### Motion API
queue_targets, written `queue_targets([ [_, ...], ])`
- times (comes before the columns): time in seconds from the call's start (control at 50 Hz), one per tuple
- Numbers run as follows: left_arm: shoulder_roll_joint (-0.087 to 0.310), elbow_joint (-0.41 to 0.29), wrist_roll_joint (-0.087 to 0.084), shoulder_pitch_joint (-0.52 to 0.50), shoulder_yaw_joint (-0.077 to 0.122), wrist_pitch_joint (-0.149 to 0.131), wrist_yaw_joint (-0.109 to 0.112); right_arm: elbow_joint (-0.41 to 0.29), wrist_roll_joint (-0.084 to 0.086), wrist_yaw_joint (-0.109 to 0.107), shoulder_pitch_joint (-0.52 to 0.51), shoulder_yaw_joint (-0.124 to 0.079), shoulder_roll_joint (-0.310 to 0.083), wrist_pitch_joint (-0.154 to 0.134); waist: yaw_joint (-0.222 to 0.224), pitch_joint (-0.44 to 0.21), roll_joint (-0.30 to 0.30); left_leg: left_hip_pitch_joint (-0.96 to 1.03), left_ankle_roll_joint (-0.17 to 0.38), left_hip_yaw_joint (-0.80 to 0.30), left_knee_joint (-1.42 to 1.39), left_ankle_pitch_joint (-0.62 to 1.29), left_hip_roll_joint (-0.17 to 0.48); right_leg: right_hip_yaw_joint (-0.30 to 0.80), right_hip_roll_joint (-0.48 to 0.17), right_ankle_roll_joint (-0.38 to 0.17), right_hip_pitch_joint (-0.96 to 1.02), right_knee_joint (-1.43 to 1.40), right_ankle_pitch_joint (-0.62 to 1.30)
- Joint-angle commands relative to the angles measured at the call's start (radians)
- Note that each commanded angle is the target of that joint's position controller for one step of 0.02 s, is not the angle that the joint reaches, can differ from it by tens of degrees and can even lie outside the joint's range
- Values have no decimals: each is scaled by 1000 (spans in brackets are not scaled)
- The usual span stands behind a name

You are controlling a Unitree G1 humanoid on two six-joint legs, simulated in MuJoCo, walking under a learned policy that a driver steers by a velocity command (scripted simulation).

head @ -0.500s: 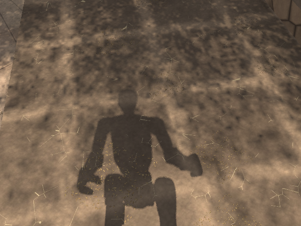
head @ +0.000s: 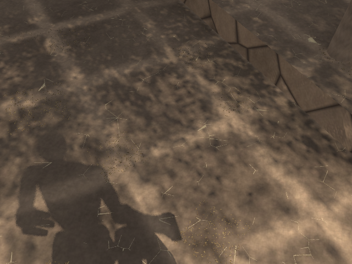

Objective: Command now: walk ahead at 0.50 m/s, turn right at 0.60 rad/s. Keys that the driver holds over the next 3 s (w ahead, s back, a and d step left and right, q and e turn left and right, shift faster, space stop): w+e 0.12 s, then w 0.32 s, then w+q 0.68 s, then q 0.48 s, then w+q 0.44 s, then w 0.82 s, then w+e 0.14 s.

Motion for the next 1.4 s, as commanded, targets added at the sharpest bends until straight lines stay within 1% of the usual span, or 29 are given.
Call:
queue_targets([
  [0.02, 38, -86, 3, -8, 12, -1, 1, -40, 0, -1, -21, -35, -138, -22, 18, -1, 140, 100, 163, -207, -230, 169, 285, 47, -67, 12, -144, -43, 86],
  [0.14, 7, -117, 4, -170, -4, -17, -26, -4, 4, -12, 28, -40, -174, 0, -43, 26, 119, 179, 126, -33, -222, 261, 266, -15, -55, 10, -134, -356, 323],
  [0.24, -3, -168, -2, -293, -15, -29, -53, 38, 30, -5, 103, -42, -210, 26, -71, 86, 121, 272, 127, -12, -199, 292, 313, -87, -11, -28, -91, -546, 222],
  [0.28, 24, -174, 4, -268, -3, -31, -60, 47, 38, -9, 98, -45, -231, 36, -29, 58, 150, 313, 114, 6, -115, 535, 329, -122, 31, -66, -1, -595, 127],
  [0.32, 97, -110, 12, -35, 39, -30, -52, 53, 42, -18, 83, -40, -235, 47, 112, -87, 152, 259, 72, 77, 170, 795, 282, -167, 111, -121, 356, -702, 200],
  [0.34, 163, -72, 17, 129, 66, -24, -36, 36, 25, -24, 82, -22, -199, 42, 183, -196, 96, 38, 32, 91, 430, 587, 246, -27, 17, -164, 671, -661, 268],
  [0.36, 283, -63, 21, 167, 82, -28, -27, -12, -2, -11, 176, 24, -67, 20, 102, -319, -173, -393, -35, 61, 820, -227, 75, 503, -277, -336, 1011, -715, 171],
  [0.38, 206, -69, 21, 209, 59, -33, -26, 7, 31, -1, 125, 11, -139, -11, 155, -439, -117, -479, -28, -148, 971, -403, 45, 701, -344, -374, 1032, -836, 166],
  [0.4, 159, -57, 25, 159, 42, -40, -30, -30, 64, 4, 29, -5, -184, -19, 156, -288, -83, -560, -20, -154, 994, -335, 91, 513, -298, -323, 936, -839, 260],
  [0.44, 95, -57, 18, 33, 21, -45, -34, -36, 31, -5, -28, -1, -161, -18, 83, -129, 2, -507, -18, -137, 855, -201, 159, 287, -208, -260, 661, -865, 404],
  [0.5, 63, -50, 30, -32, 14, -67, -34, -4, 33, -1, 54, -1, -120, 28, 4, -88, -6, -374, -35, -148, 777, -117, 187, 169, -184, -256, 469, -977, 406],
  [0.56, 87, -11, 37, -21, 23, -86, -23, -21, 28, -5, -2, 4, -97, 53, 5, -16, 12, -433, -57, -175, 679, -1, 184, 69, -188, -246, 419, -1050, 397],
  [0.68, 110, 39, 33, 12, 28, -86, -4, -64, 26, 18, -157, 13, -71, 45, 68, 45, 13, -440, -41, -143, 359, 291, 136, -112, -163, -170, 484, -1077, 357],
  [0.78, 137, 88, 13, 57, 41, -62, 4, -131, 25, 45, -250, 14, -77, 46, 97, 78, 8, -489, 8, -96, 248, 171, 117, -156, -222, -136, 655, -1004, 421],
  [0.84, 177, 85, 8, 21, 52, -38, 18, -144, 22, 53, -169, -8, -118, 52, 34, -2, -35, -326, 62, -4, 237, 17, 37, -209, -218, -91, 695, -808, 848],
  [0.86, 178, 82, 6, 4, 50, -28, 24, -114, 24, 50, -37, -31, -154, 54, -42, -74, -22, -145, 91, 27, 193, 40, -16, -247, -183, -63, 658, -626, 958],
  [0.88, 151, 73, 14, 22, 38, -29, 31, -77, 26, 36, 127, -65, -225, 58, -111, -167, 32, 138, 134, -52, 179, 92, -6, -261, -138, -23, 488, -371, 832],
  [0.9, 35, 22, 44, 118, -2, -51, 19, -74, 30, 22, 184, -94, -353, 58, -50, -269, 297, 520, 312, -567, 129, 7, 263, -240, 24, 53, 35, 39, 124],
  [0.92, 44, 19, 35, 77, -14, -91, 3, -99, 29, 27, 208, -73, -309, 47, -76, -424, 273, 652, 387, -942, -55, -101, 363, -6, 117, 47, -134, 192, -282],
  [0.94, 109, -6, -7, -25, 4, -111, -10, -95, 21, 28, 190, -56, -246, 42, -105, -319, 199, 598, 325, -815, -80, -110, 339, 46, 57, 21, -228, 221, -214],
  [0.96, 104, -21, -8, -70, -2, -122, -10, -103, 24, 26, 131, -48, -217, 40, -77, -206, 135, 451, 288, -681, -79, -52, 301, 27, 14, 5, -230, 149, -127],
  [1.0, 114, -17, 30, -75, 10, -112, 5, -137, 14, 20, 12, -28, -160, 43, 8, -96, 87, 174, 249, -513, -107, 136, 235, 18, -51, 10, -97, -3, -28],
  [1.08, 77, -21, 43, -56, 6, -70, 10, -152, 15, 1, -4, -32, -175, 38, 46, -61, 110, 7, 258, -397, -160, 287, 176, -11, -44, 62, -20, -154, 63],
  [1.18, 34, -61, 44, -232, -13, -74, 6, -127, 26, -28, 53, -41, -196, 60, -11, -25, 149, -31, 177, -304, -92, 403, 93, -35, 41, 91, 49, -526, 331],
  [1.3, 91, -67, 31, -246, 11, -86, -17, -131, 29, -51, 64, -46, -186, 104, -2, -67, 193, 94, 117, -476, 89, 361, 121, 11, 103, 52, 153, -724, 304],
  [1.34, 120, -48, 48, -141, 24, -98, -10, -166, 27, -52, 5, -36, -152, 103, 63, -128, 176, 67, 58, -461, 259, 323, 51, 17, 40, -3, 348, -823, 472],
  [1.36, 179, -49, 69, -49, 33, -97, 1, -198, 8, -50, 12, -16, -94, 99, 84, -260, 34, -69, 9, -371, 522, 28, -24, 182, -166, -73, 609, -762, 798],
  [1.38, 195, -38, 76, -28, 33, -77, 0, -187, 18, -42, 248, -3, -62, 96, -17, -401, -246, -320, -44, -309, 773, -601, -138, 508, -422, -283, 881, -724, 994],
  [1.4, 144, -48, 40, -56, 30, -58, -1, -152, 26, -38, 278, -24, -182, 105, -7, -391, -166, -392, -74, -293, 898, -512, -35, 564, -429, -292, 818, -761, 693],
])
Next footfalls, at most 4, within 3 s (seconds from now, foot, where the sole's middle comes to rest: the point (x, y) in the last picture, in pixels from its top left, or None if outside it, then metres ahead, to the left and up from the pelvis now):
0.34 right None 0.32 -0.18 -0.78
0.88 left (162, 227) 0.64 0.04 -0.78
1.34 right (193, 166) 0.93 -0.10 -0.78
1.80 left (148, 200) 0.75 0.10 -0.78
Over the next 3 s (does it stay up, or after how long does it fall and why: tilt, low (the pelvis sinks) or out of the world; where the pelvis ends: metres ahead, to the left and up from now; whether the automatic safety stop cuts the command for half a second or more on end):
stays up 1.20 0.44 0.01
